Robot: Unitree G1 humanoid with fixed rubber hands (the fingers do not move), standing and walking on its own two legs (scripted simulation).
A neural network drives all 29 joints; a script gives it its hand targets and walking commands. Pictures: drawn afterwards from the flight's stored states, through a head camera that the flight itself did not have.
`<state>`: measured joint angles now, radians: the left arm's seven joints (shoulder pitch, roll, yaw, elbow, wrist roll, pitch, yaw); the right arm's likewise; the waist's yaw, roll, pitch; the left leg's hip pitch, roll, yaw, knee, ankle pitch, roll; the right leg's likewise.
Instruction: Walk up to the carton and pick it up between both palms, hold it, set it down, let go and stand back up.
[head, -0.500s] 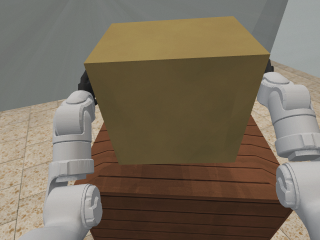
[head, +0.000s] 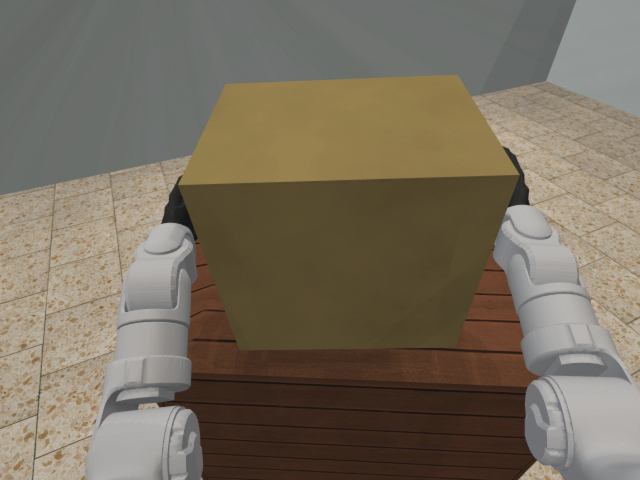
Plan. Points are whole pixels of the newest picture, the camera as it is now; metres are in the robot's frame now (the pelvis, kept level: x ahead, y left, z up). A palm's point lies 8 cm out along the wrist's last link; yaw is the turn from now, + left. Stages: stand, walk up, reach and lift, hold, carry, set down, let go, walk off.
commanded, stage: set down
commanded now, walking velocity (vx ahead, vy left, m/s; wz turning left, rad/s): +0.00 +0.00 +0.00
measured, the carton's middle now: (343, 219) +0.43 +0.01 +0.14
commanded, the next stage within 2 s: none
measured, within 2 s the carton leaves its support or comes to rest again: neither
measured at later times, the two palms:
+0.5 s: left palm (187, 226) +0.39 +0.21 +0.16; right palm (502, 207) +0.40 -0.19 +0.19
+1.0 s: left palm (197, 236) +0.40 +0.21 +0.14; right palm (497, 220) +0.41 -0.20 +0.17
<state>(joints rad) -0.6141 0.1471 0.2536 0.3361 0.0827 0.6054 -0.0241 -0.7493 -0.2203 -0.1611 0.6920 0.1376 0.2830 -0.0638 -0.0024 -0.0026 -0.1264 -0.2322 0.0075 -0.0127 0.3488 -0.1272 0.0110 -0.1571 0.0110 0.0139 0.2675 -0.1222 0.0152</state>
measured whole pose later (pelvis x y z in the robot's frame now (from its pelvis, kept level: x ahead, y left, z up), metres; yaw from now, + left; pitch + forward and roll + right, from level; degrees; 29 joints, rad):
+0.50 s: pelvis +0.00 +0.00 +0.00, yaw +0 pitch +1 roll -1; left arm -0.70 0.15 0.30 0.51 0.12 0.48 -0.07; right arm -0.77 -0.19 -0.22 0.71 0.07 0.24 -0.07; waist 0.00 -0.02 -0.09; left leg -0.23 0.01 -0.01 0.35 -0.13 0.01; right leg -0.15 0.01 0.01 0.27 -0.13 0.02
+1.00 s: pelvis +0.01 +0.00 +0.00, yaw +0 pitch +1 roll -1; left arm -0.69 0.15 0.30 0.62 0.11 0.35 -0.07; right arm -0.72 -0.15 -0.26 0.71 0.02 0.18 -0.07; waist 0.00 -0.02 -0.07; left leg -0.23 0.01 -0.01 0.35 -0.14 0.01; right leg -0.15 0.01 0.01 0.27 -0.14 0.02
